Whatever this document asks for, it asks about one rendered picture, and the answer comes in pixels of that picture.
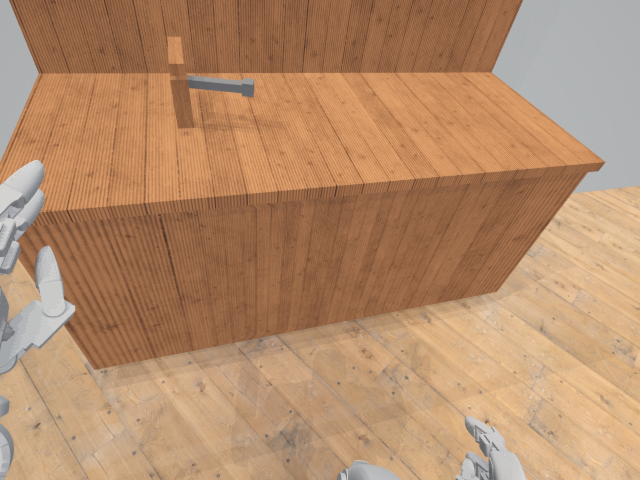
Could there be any robot right shin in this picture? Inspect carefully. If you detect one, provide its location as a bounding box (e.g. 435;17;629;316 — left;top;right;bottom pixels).
348;460;369;470

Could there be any right robot hand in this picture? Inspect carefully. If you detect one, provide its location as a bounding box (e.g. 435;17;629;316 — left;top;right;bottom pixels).
455;416;527;480

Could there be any left robot hand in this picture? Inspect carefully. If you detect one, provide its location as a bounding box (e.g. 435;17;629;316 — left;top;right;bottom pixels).
0;160;75;377

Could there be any tap lever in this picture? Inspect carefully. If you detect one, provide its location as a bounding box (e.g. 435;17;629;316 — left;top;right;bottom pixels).
188;75;254;97

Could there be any counter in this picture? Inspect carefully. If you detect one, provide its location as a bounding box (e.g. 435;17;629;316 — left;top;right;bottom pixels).
0;0;605;370

